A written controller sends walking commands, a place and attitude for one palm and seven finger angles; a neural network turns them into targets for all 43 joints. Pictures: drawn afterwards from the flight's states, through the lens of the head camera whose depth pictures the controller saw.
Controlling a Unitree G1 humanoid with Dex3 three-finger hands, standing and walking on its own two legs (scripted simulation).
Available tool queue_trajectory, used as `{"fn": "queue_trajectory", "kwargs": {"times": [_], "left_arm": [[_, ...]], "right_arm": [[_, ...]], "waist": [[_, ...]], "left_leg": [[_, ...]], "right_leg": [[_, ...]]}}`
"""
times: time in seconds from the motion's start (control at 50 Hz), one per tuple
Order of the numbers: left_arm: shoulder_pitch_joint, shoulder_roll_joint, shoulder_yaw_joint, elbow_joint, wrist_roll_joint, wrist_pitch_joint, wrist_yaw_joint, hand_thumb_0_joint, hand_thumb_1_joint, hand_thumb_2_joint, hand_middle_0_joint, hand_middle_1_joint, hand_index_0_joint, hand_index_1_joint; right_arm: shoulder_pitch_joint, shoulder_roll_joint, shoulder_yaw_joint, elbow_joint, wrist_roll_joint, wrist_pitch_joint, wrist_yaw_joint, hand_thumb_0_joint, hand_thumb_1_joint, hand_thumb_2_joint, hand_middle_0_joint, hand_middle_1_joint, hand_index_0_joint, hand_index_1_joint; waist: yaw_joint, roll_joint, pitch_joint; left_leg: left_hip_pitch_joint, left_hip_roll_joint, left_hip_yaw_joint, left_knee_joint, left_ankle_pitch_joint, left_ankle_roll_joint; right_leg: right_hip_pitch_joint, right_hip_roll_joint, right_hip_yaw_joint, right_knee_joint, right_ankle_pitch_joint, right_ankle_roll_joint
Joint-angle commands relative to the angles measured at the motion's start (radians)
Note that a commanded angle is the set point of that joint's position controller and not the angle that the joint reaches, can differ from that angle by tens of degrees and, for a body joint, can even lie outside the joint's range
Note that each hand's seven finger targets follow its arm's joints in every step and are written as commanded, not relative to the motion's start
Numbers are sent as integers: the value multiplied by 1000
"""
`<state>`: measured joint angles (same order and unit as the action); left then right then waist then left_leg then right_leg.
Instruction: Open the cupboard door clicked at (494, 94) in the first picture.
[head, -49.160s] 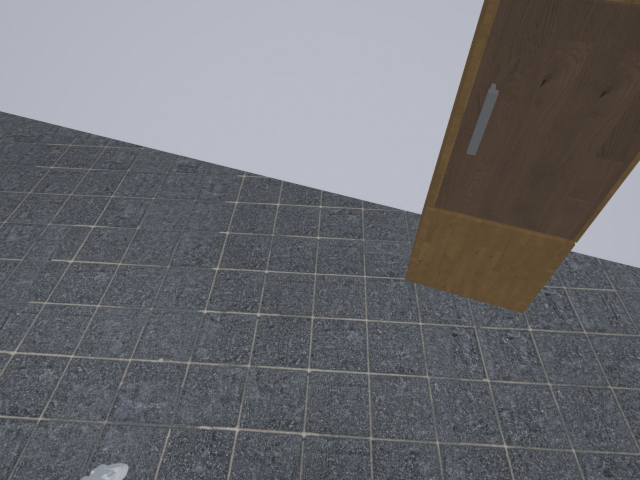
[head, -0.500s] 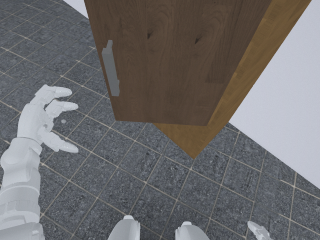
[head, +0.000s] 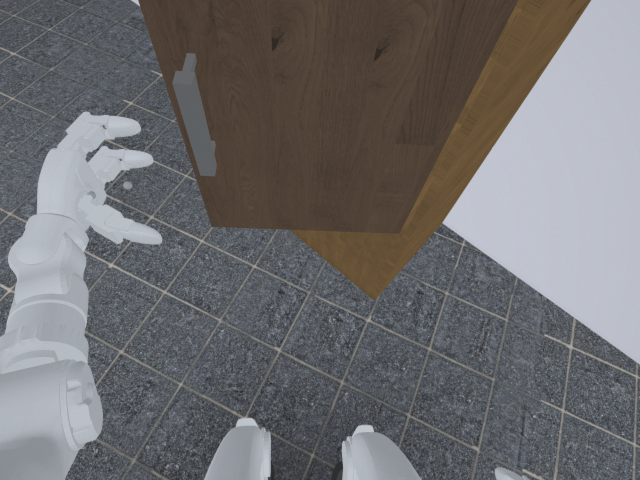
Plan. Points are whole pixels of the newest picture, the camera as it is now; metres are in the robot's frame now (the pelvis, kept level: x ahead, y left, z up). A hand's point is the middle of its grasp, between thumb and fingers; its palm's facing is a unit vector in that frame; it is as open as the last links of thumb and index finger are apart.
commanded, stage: move the hooked fingers beside the handle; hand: left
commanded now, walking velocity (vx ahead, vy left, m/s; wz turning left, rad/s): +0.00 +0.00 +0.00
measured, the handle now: (200, 119) +0.56 +0.16 +0.06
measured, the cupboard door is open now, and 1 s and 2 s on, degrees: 42 42 42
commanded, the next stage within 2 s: slide the fingers in behind the handle in 1.18 s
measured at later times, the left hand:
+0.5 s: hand (143, 141) +0.52 +0.23 +0.06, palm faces -0.02 -1.00 -0.03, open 13.9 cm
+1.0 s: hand (135, 150) +0.51 +0.23 +0.06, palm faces -0.01 -1.00 -0.02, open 13.9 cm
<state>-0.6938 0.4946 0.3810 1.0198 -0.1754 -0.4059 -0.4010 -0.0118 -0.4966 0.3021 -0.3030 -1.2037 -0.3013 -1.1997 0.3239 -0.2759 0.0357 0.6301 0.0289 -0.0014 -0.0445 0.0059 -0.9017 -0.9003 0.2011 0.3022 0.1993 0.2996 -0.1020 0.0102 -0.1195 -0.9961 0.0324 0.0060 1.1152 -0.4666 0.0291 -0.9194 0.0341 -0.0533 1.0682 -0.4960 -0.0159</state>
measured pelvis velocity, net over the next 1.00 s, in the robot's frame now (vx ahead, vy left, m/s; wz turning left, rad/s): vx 0.01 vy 0.01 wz -0.03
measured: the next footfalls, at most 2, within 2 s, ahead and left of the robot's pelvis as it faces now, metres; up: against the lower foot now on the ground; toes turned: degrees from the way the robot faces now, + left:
none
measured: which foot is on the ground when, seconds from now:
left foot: down 0.00-1.00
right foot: down 0.00-1.00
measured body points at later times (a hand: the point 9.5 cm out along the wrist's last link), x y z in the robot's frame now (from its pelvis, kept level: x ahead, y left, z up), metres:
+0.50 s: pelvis +0.01 +0.00 -0.01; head +0.16 +0.02 +0.41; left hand +0.52 +0.28 +0.07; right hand -0.01 -0.27 -0.11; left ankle +0.03 +0.10 -0.66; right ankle +0.01 -0.12 -0.66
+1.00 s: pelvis +0.01 +0.01 +0.00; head +0.15 +0.04 +0.42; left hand +0.51 +0.29 +0.06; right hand +0.04 -0.26 -0.11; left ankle +0.03 +0.10 -0.66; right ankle +0.01 -0.12 -0.66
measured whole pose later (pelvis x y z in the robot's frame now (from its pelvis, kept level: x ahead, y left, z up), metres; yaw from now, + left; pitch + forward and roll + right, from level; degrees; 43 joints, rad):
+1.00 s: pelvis +0.01 +0.01 +0.00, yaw -2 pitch +24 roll -4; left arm -0.85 0.60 0.44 1.14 -0.12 -0.40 -0.37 -0.01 -0.49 0.30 -0.30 -1.20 -0.30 -1.20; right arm 0.35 -0.27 0.05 0.60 0.00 0.08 -0.02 0.00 -0.90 -0.90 0.20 0.30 0.20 0.30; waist -0.16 0.01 -0.12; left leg -1.07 0.05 0.01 1.15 -0.49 0.04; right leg -0.98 0.05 -0.05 1.07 -0.50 0.00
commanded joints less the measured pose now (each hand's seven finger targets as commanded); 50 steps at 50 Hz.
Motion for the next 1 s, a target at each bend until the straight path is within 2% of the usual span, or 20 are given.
{"fn": "queue_trajectory", "kwargs": {"times": [0.0,0.04,0.14,0.16,0.22,0.28,0.3,0.34,0.38,0.44,0.56,0.58,0.64,0.68,0.72,0.76,0.78,0.84,0.9,0.98], "left_arm": [[-466,318,72,-131,2,-56,30,0,-500,300,-300,-1200,-300,-1200],[-479,337,87,-141,5,-69,33,0,-500,300,-300,-1200,-300,-1200],[-508,361,89,-69,18,-54,22,0,-500,300,-300,-1200,-300,-1200],[-509,399,117,-62,19,-49,22,0,-500,300,-300,-1200,-300,-1200],[-560,381,92,-75,24,-48,18,0,-500,300,-300,-1200,-300,-1200],[-612,438,119,-36,36,-37,22,0,-500,300,-300,-1200,-300,-1200],[-614,413,96,-22,40,-31,21,0,-500,300,-300,-1200,-300,-1200],[-651,442,115,-52,42,-38,21,0,-500,300,-300,-1200,-300,-1200],[-626,461,131,-42,47,-33,21,0,-500,300,-300,-1200,-300,-1200],[-523,427,127,-46,43,-24,13,0,-500,300,-300,-1200,-300,-1200],[-534,415,132,-127,30,-36,27,0,-500,300,-300,-1200,-300,-1200],[-532,377,108,-134,29,-39,31,0,-500,300,-300,-1200,-300,-1200],[-572,361,97,-148,29,-57,45,0,-500,300,-300,-1200,-300,-1200],[-548,360,95,-101,37,-52,51,0,-500,300,-300,-1200,-300,-1200],[-578,338,76,-126,37,-62,52,0,-500,300,-300,-1200,-300,-1200],[-568,367,92,-89,45,-57,55,0,-500,300,-300,-1200,-300,-1200],[-558,356,85,-88,43,-57,54,0,-500,300,-300,-1200,-300,-1200],[-568,347,75,-62,39,-54,47,0,-500,300,-300,-1200,-300,-1200],[-541,397,111,-70,38,-54,41,0,-500,300,-300,-1200,-300,-1200],[-533,356,86,-95,29,-65,29,0,-500,300,-300,-1200,-300,-1200]], "right_arm": [[133,-182,-64,-71,-5,-10,-12,0,-900,-900,200,300,200,300],[147,-182,-64,-73,-8,-6,-10,0,-900,-900,200,300,200,300],[176,-187,-60,-67,-11,11,-5,0,-900,-900,200,300,200,300],[179,-190,-61,-68,-12,15,-4,0,-900,-900,200,300,200,300],[196,-186,-60,-68,-14,21,-3,0,-900,-900,200,300,200,300],[215,-197,-57,-53,-17,30,-5,0,-900,-900,200,300,200,300],[214,-193,-56,-55,-16,30,-3,0,-900,-900,200,300,200,300],[230,-196,-56,-50,-22,32,-3,0,-900,-900,200,300,200,300],[238,-197,-56,-51,-24,36,2,0,-900,-900,200,300,200,300],[245,-193,-60,-66,-25,49,12,0,-900,-900,200,300,200,300],[242,-192,-68,-70,-24,65,16,0,-900,-900,200,300,200,300],[236,-187,-69,-71,-22,65,18,0,-900,-900,200,300,200,300],[238,-188,-70,-56,-25,66,18,0,-900,-900,200,300,200,300],[235,-188,-69,-53,-23,69,16,0,-900,-900,200,300,200,300],[232,-184,-67,-55,-25,67,16,0,-900,-900,200,300,200,300],[230,-191,-67,-49,-27,71,14,0,-900,-900,200,300,200,300],[227,-188,-65,-56,-26,71,16,0,-900,-900,200,300,200,300],[220,-187,-61,-58,-25,71,16,0,-900,-900,200,300,200,300],[213,-193,-61,-72,-26,71,14,0,-900,-900,200,300,200,300],[209,-188,-63,-73,-23,73,17,0,-900,-900,200,300,200,300]], "waist": [[-23,113,-405],[-24,118,-472],[-41,110,-463],[-37,122,-460],[-54,137,-487],[-73,114,-470],[-80,123,-462],[-76,174,-519],[-68,173,-534],[-43,183,-551],[-45,177,-535],[-52,173,-524],[-63,183,-514],[-69,153,-480],[-65,208,-483],[-70,172,-473],[-61,178,-482],[-73,163,-461],[-56,151,-478],[-55,174,-502]], "left_leg": [[344,-4,-72,-116,259,4],[370,-3,-69,-101,308,5],[327,0,-62,-81,332,9],[307,0,-58,-76,323,10],[322,0,-61,-63,353,13],[286,6,-65,-54,334,15],[276,3,-61,-51,321,17],[329,6,-65,-44,379,13],[328,8,-66,-40,398,13],[376,8,-64,-53,467,7],[413,13,-72,-73,473,4],[418,11,-67,-72,456,5],[459,15,-80,-77,479,1],[429,15,-78,-79,449,2],[458,12,-80,-78,470,-1],[457,18,-89,-81,463,-5],[448,12,-84,-82,462,-3],[423,12,-80,-75,447,0],[395,8,-75,-76,441,2],[449,13,-85,-75,478,-5]], "right_leg": [[55,5,34,-128,213,-9],[75,8,38,-117,255,-8],[78,14,42,-110,294,-3],[84,12,44,-111,292,-2],[73,16,44,-101,315,-4],[61,18,45,-102,300,2],[55,18,49,-108,293,3],[53,20,45,-97,331,-1],[60,22,43,-92,343,-1],[74,26,34,-94,388,-4],[66,29,23,-105,379,-4],[55,31,25,-113,367,-2],[26,32,17,-114,358,-6],[23,30,17,-118,343,-4],[7,31,16,-113,343,-11],[0,30,13,-115,331,-9],[18,30,15,-114,337,-9],[18,30,16,-114,344,-8],[59,28,22,-110,355,-8],[32,31,14,-106,353,-10]]}}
